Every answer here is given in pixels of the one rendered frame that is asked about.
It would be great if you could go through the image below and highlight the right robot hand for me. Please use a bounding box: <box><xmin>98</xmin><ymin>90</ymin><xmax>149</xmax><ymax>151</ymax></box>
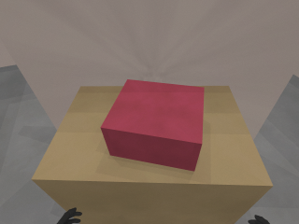
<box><xmin>248</xmin><ymin>215</ymin><xmax>270</xmax><ymax>224</ymax></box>

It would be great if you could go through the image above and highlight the pedestal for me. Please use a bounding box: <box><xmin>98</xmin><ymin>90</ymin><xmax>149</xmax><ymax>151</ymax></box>
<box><xmin>32</xmin><ymin>86</ymin><xmax>273</xmax><ymax>224</ymax></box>

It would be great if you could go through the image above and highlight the carton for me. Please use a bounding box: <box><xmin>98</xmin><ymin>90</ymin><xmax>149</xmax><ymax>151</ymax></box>
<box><xmin>100</xmin><ymin>79</ymin><xmax>205</xmax><ymax>172</ymax></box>

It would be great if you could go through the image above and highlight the left robot hand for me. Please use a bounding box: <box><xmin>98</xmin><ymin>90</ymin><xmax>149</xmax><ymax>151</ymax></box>
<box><xmin>57</xmin><ymin>207</ymin><xmax>82</xmax><ymax>224</ymax></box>

